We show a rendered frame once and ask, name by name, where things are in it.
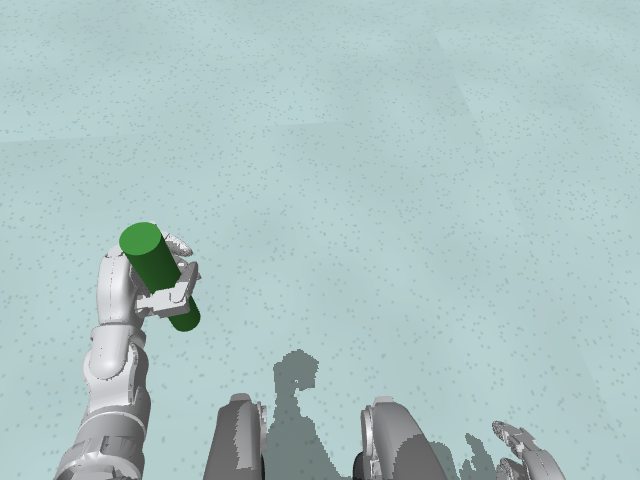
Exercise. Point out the left robot hand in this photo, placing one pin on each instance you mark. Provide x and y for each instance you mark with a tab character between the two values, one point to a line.
123	297

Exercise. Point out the can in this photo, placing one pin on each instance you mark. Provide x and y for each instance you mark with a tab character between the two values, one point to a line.
147	251

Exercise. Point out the left robot arm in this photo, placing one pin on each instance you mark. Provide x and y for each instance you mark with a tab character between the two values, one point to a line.
110	438

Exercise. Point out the right robot hand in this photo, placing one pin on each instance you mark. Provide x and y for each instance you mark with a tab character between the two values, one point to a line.
538	464

